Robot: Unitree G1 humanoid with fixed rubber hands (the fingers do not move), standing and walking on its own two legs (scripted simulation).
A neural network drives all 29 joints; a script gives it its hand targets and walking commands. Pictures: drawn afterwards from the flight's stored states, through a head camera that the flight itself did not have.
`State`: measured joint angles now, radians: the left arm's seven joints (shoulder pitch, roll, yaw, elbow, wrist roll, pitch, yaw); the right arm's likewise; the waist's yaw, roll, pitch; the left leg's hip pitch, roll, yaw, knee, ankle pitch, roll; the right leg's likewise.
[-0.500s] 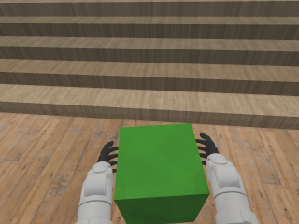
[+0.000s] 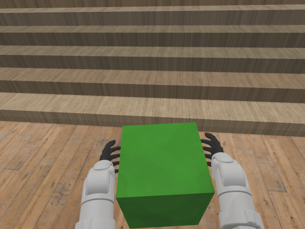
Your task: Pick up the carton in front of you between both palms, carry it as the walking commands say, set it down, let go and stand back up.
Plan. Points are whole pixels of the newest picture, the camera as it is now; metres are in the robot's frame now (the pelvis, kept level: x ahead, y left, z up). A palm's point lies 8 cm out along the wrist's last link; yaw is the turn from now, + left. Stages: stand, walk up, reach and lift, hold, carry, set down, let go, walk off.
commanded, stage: hold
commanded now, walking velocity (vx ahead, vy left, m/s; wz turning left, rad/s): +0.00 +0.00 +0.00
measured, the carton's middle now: (161, 177) +0.29 +0.00 -0.02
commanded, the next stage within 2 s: carry in 1.22 s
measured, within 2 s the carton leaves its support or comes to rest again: neither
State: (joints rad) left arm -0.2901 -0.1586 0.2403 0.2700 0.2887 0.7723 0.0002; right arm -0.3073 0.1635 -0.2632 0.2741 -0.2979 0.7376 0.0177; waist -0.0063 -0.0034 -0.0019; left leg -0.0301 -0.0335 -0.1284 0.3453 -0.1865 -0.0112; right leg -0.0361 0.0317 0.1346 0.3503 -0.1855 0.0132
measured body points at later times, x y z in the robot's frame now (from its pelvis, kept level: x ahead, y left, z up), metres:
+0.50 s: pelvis +0.00 +0.00 +0.00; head -0.04 +0.00 +0.45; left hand +0.31 +0.15 +0.04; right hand +0.31 -0.15 +0.05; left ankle +0.01 +0.13 -0.75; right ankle +0.02 -0.13 -0.75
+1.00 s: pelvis +0.00 +0.00 +0.00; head -0.04 +0.00 +0.45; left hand +0.30 +0.15 +0.04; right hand +0.31 -0.15 +0.05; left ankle +0.01 +0.13 -0.75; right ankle +0.02 -0.13 -0.75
